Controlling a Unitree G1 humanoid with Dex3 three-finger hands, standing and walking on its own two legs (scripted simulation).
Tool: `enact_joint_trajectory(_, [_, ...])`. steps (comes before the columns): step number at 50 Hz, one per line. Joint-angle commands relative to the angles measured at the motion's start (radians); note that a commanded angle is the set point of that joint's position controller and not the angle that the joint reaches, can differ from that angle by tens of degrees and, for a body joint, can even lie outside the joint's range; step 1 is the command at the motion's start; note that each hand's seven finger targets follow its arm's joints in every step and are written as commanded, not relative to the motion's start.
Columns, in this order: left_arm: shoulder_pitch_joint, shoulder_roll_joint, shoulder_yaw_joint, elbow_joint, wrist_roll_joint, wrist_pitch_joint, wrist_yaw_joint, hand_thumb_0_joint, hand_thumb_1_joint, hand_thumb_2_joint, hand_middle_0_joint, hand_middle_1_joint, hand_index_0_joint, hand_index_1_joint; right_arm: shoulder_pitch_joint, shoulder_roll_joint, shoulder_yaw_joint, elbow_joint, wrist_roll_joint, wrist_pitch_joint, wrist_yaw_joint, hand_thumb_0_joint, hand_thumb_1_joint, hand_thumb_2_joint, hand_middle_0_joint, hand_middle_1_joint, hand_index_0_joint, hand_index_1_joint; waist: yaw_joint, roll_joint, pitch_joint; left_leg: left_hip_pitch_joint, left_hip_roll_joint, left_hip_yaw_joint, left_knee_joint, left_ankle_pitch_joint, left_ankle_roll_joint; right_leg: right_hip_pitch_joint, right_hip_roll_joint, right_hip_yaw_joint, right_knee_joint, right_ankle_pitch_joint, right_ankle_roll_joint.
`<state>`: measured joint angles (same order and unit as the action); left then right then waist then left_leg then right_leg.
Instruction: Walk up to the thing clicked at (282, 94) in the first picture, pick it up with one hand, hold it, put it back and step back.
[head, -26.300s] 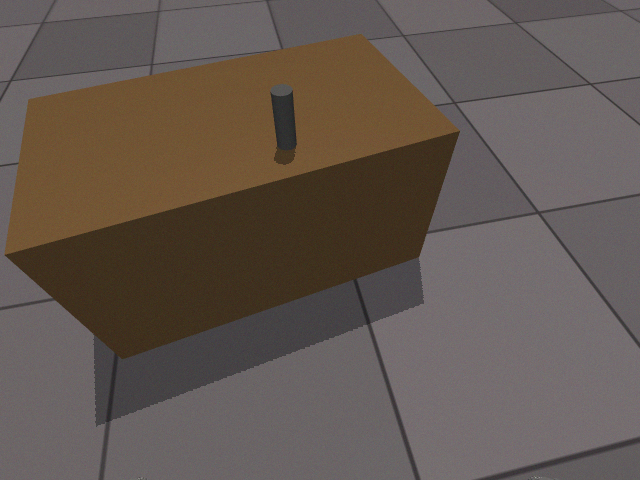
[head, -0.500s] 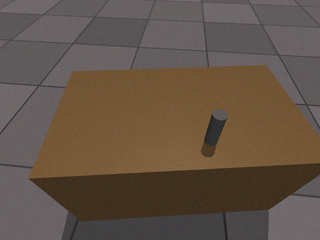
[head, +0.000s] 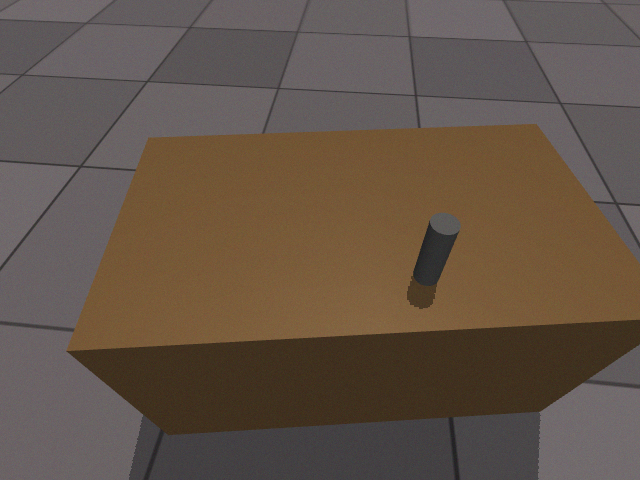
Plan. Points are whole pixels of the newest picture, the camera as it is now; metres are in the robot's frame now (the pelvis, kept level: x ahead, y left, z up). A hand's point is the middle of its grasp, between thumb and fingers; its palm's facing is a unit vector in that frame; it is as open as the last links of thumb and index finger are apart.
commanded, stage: stand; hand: right
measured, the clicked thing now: (434, 251) +0.50 -0.20 -0.10
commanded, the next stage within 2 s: step back in 1.82 s
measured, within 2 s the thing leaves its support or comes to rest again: neither
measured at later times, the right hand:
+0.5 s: hand out of the picture +0.08 -0.25 -0.16, palm faces -0.01 +0.94 -0.35, open 7.4 cm
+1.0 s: hand out of the picture +0.09 -0.25 -0.16, palm faces -0.02 +0.94 -0.35, open 7.4 cm
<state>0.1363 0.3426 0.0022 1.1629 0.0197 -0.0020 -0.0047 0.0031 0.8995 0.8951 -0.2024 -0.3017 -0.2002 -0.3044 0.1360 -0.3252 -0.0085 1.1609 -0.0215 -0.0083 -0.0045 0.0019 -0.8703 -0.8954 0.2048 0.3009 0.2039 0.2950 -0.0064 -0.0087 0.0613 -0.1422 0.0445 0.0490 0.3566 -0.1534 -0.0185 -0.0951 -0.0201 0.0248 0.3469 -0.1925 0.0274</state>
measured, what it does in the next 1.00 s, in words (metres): stands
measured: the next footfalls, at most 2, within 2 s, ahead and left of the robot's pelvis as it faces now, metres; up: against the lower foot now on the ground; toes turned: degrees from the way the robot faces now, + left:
none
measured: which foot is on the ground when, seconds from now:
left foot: down 0.00-1.00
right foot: down 0.00-1.00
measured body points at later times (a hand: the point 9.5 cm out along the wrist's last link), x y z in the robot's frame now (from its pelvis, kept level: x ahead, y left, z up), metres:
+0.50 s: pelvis +0.02 +0.00 +0.00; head +0.02 +0.01 +0.45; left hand +0.08 +0.30 -0.14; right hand +0.08 -0.30 -0.13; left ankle +0.03 +0.13 -0.75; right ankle +0.00 -0.14 -0.75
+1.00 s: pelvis +0.02 +0.00 +0.00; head +0.03 +0.00 +0.45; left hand +0.09 +0.30 -0.14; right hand +0.09 -0.30 -0.13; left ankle +0.03 +0.13 -0.75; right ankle +0.00 -0.14 -0.75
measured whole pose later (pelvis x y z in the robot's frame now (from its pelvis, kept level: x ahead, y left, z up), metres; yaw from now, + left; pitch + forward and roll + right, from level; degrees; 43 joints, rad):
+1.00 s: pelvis +0.02 +0.00 +0.00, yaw +1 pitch -2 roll +0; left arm 0.12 0.34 0.00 1.14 0.01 0.00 -0.01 0.00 0.90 0.90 -0.20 -0.30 -0.20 -0.30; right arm 0.11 -0.34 -0.01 1.16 -0.02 -0.01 0.00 0.00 -0.90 -0.90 0.20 0.30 0.20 0.30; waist -0.01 -0.01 0.06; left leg -0.13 0.04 0.04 0.33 -0.17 -0.02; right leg -0.07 -0.03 0.01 0.31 -0.21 0.03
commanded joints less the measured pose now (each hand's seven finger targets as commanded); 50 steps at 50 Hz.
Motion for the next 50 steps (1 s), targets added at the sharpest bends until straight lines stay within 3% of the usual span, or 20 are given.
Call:
enact_joint_trajectory(1, [-0.038, 0.204, 0.035, -0.06, -0.005, -0.026, 0.016, 0.0, 0.899, 0.9, -0.2, -0.3, -0.2, -0.3, -0.032, -0.219, -0.035, -0.056, 0.003, -0.023, -0.009, 0.0, -0.9, -0.9, 0.2, 0.3, 0.2, 0.3, -0.001, 0.011, -0.052, 0.032, 0.091, -0.1, -0.074, -0.013, 0.039, -0.054, -0.098, 0.076, -0.072, 0.044, -0.042])
enact_joint_trajectory(4, [-0.031, 0.206, 0.033, -0.06, -0.005, -0.025, 0.016, 0.0, 0.899, 0.9, -0.2, -0.3, -0.2, -0.3, -0.041, -0.225, -0.036, -0.056, 0.006, -0.024, -0.009, 0.0, -0.9, -0.9, 0.2, 0.3, 0.2, 0.3, 0.001, 0.013, -0.05, 0.039, 0.093, -0.104, -0.076, -0.003, 0.038, -0.059, -0.097, 0.075, -0.073, 0.045, -0.043])
enact_joint_trajectory(6, [-0.034, 0.203, 0.034, -0.058, -0.006, -0.022, 0.016, 0.0, 0.899, 0.9, -0.2, -0.3, -0.2, -0.3, -0.034, -0.221, -0.034, -0.05, 0.004, -0.022, -0.008, 0.0, -0.9, -0.9, 0.2, 0.3, 0.2, 0.3, -0.001, 0.025, -0.029, 0.013, 0.09, -0.109, -0.096, -0.068, 0.035, -0.067, -0.091, 0.068, -0.069, 0.003, -0.043])
enact_joint_trajectory(10, [-0.03, 0.202, 0.034, -0.061, -0.005, -0.023, 0.015, 0.0, 0.899, 0.9, -0.2, -0.3, -0.2, -0.3, -0.041, -0.221, -0.035, -0.056, 0.005, -0.022, -0.007, 0.0, -0.9, -0.9, 0.2, 0.3, 0.2, 0.3, 0.001, 0.018, -0.045, 0.019, 0.092, -0.108, -0.092, -0.052, 0.039, -0.054, -0.098, 0.069, -0.068, 0.024, -0.044])
enact_joint_trajectory(23, [-0.036, 0.203, 0.033, -0.069, -0.009, -0.026, 0.018, 0.0, 0.899, 0.9, -0.2, -0.3, -0.2, -0.3, -0.051, -0.228, -0.034, -0.057, 0.011, -0.025, -0.009, 0.0, -0.9, -0.9, 0.2, 0.3, 0.2, 0.3, -0.001, 0.002, -0.087, 0.077, 0.098, -0.094, -0.047, 0.177, 0.034, -0.018, -0.108, 0.061, -0.061, 0.18, -0.036])
enact_joint_trajectory(27, [-0.037, 0.21, 0.035, -0.07, -0.009, -0.023, 0.017, 0.0, 0.899, 0.9, -0.2, -0.3, -0.2, -0.3, -0.052, -0.231, -0.034, -0.053, 0.009, -0.024, -0.011, 0.0, -0.9, -0.9, 0.2, 0.3, 0.2, 0.3, -0.002, 0.017, -0.079, 0.071, 0.093, -0.09, -0.059, 0.129, 0.03, -0.025, -0.106, 0.063, -0.072, 0.145, -0.037])
enact_joint_trajectory(30, [-0.04, 0.205, 0.034, -0.072, -0.01, -0.025, 0.017, 0.0, 0.899, 0.9, -0.2, -0.3, -0.2, -0.3, -0.054, -0.226, -0.032, -0.055, 0.011, -0.023, -0.009, 0.0, -0.9, -0.9, 0.2, 0.3, 0.2, 0.3, -0.002, 0.002, -0.08, 0.066, 0.095, -0.091, -0.056, 0.161, 0.031, -0.015, -0.109, 0.058, -0.07, 0.171, -0.034])
enact_joint_trajectory(33, [-0.042, 0.213, 0.037, -0.073, -0.007, -0.025, 0.018, 0.0, 0.899, 0.9, -0.2, -0.3, -0.2, -0.3, -0.062, -0.23, -0.036, -0.058, 0.009, -0.02, -0.009, 0.0, -0.9, -0.9, 0.2, 0.3, 0.2, 0.3, -0.001, 0.001, -0.07, 0.068, 0.095, -0.094, -0.061, 0.092, 0.034, -0.031, -0.11, 0.061, -0.08, 0.118, -0.036])
enact_joint_trajectory(40, [-0.044, 0.205, 0.035, -0.077, -0.009, -0.029, 0.019, 0.0, 0.899, 0.9, -0.2, -0.3, -0.2, -0.3, -0.072, -0.229, -0.035, -0.064, 0.01, -0.021, -0.005, 0.0, -0.9, -0.9, 0.2, 0.3, 0.2, 0.3, -0.001, -0.002, -0.081, 0.069, 0.096, -0.095, -0.053, 0.141, 0.034, -0.011, -0.113, 0.055, -0.08, 0.157, -0.034])
enact_joint_trajectory(45, [-0.046, 0.213, 0.041, -0.078, -0.008, -0.024, 0.016, 0.0, 0.899, 0.9, -0.2, -0.3, -0.2, -0.3, -0.067, -0.233, -0.037, -0.063, 0.01, -0.02, -0.006, 0.0, -0.9, -0.9, 0.2, 0.3, 0.2, 0.3, 0.0, 0.019, -0.066, 0.056, 0.089, -0.099, -0.078, 0.051, 0.032, -0.031, -0.108, 0.056, -0.091, 0.081, -0.04])
enact_joint_trajectory(50, [-0.05, 0.215, 0.041, -0.081, -0.01, -0.025, 0.016, 0.0, 0.899, 0.9, -0.2, -0.3, -0.2, -0.3, -0.056, -0.228, -0.035, -0.064, 0.009, -0.024, -0.006, 0.0, -0.9, -0.9, 0.2, 0.3, 0.2, 0.3, -0.003, 0.009, -0.083, 0.06, 0.092, -0.1, -0.072, 0.123, 0.031, -0.011, -0.111, 0.053, -0.081, 0.129, -0.039])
